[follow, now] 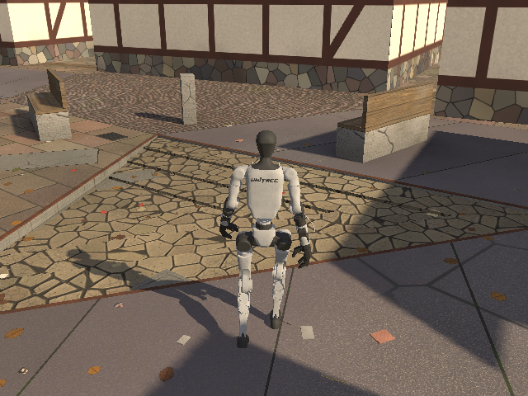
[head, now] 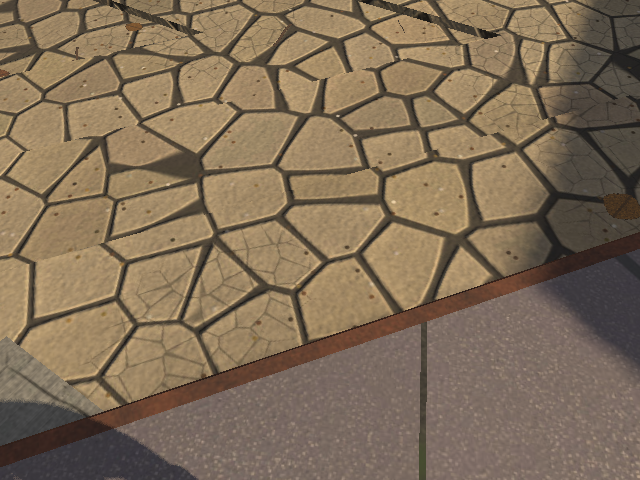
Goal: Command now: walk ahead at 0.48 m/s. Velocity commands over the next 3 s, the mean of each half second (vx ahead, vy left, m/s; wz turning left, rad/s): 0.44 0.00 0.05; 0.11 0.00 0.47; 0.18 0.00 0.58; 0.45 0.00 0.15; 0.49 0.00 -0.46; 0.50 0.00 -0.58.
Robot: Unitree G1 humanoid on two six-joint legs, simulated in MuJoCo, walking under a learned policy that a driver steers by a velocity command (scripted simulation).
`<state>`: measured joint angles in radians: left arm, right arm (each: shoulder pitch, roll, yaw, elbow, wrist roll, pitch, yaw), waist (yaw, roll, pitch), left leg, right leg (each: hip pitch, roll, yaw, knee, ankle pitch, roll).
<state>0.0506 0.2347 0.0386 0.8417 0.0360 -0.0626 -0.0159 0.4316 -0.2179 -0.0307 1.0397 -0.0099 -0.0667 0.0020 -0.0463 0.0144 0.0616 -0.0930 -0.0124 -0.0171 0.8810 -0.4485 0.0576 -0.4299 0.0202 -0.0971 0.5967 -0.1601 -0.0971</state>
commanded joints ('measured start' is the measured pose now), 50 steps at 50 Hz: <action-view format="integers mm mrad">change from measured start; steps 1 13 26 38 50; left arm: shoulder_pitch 202 388 497 206 80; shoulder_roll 144 78 -1 70 94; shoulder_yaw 45 12 -9 28 19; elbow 29 144 135 2 -93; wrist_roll -25 -28 -58 -2 -37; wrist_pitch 4 -40 -26 92 79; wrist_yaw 3 13 54 52 70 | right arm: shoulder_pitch -29 -338 -14 -184 -146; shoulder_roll -125 -53 -246 -171 -201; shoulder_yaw -29 -16 -66 -66 -95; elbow -89 -176 -97 -185 -232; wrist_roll -10 -22 -50 -7 -17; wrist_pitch -16 29 -22 46 94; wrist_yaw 8 36 -2 -4 -8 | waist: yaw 87 62 -6 65 8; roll -75 -49 194 48 117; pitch -65 41 -359 -141 -114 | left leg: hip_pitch -544 -602 435 -190 -84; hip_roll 52 125 401 150 140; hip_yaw -46 51 -359 -260 -496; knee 407 -34 -283 -608 -574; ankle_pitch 107 419 1455 606 398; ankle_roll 44 -40 315 200 166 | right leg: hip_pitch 427 357 -18 -62 -5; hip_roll -361 -189 43 -49 27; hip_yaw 594 176 -36 131 170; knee -410 -500 716 463 137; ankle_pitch -390 242 -429 -161 -264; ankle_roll -161 -96 66 142 113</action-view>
